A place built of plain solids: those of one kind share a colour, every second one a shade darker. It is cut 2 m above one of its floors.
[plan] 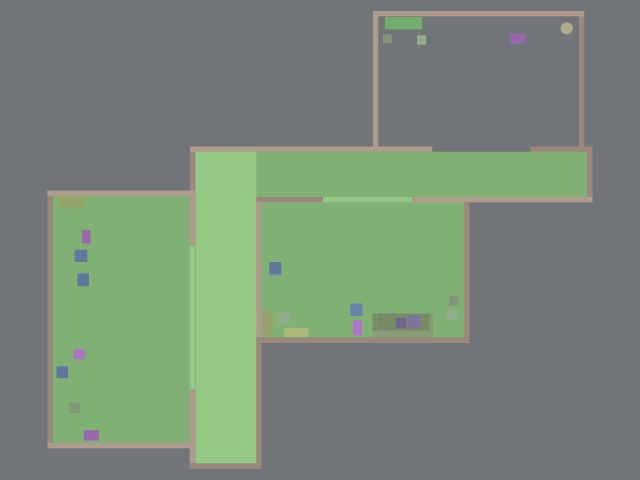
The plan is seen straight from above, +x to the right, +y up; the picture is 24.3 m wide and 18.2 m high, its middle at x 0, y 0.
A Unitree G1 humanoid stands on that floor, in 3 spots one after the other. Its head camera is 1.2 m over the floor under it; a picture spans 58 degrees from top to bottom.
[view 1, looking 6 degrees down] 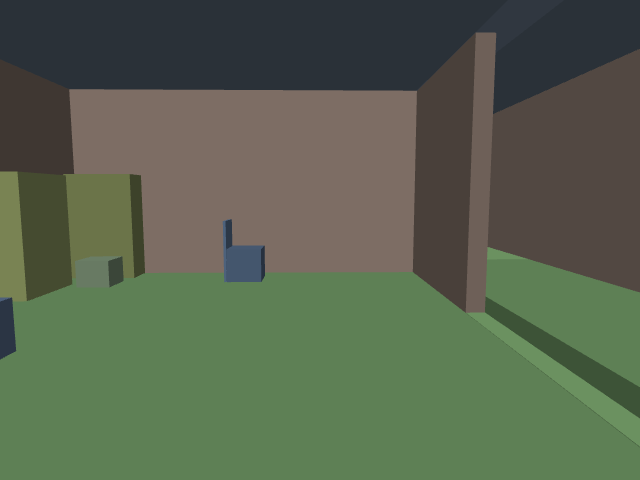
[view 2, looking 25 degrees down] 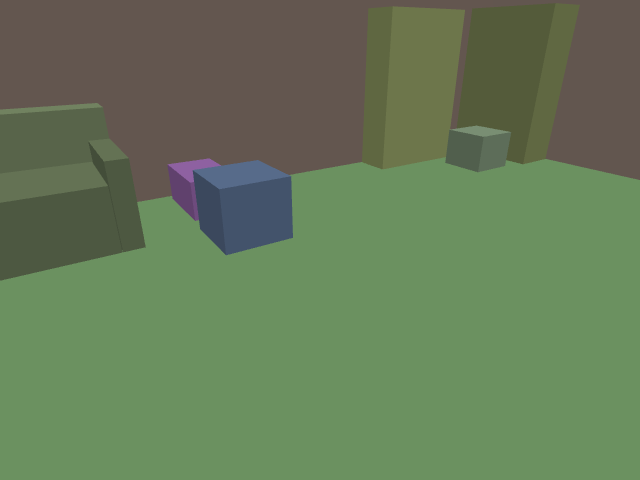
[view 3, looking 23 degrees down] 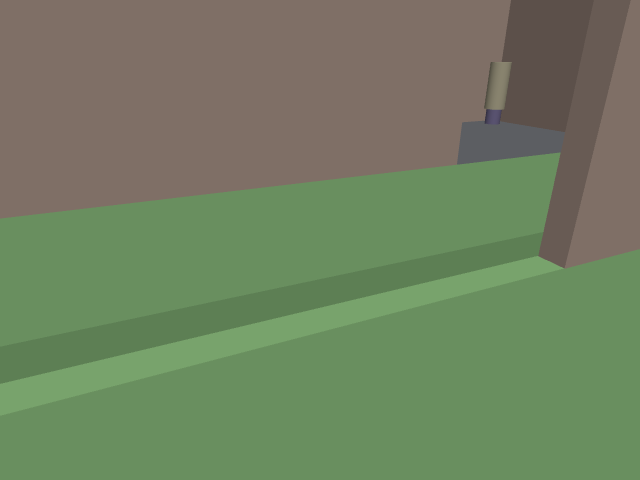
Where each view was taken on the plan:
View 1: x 4.40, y -0.13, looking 179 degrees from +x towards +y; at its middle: wall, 6.66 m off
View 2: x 2.41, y -0.13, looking -123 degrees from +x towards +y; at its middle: floor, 2.84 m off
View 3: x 1.15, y -0.13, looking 66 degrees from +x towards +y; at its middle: floor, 2.65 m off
